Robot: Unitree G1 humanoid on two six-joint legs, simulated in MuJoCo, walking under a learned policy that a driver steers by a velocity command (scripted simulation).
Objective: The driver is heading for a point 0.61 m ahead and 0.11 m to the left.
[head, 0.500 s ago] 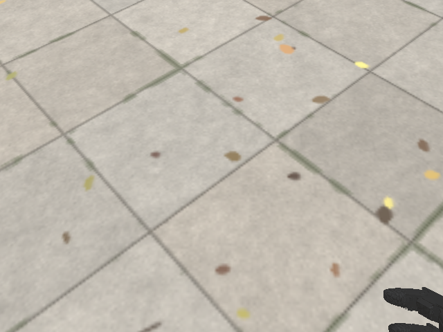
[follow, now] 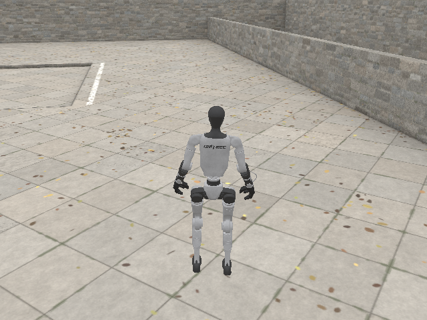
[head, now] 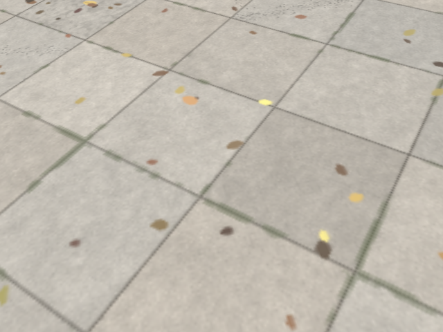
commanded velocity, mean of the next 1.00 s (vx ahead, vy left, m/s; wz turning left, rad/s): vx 0.44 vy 0.00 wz -0.03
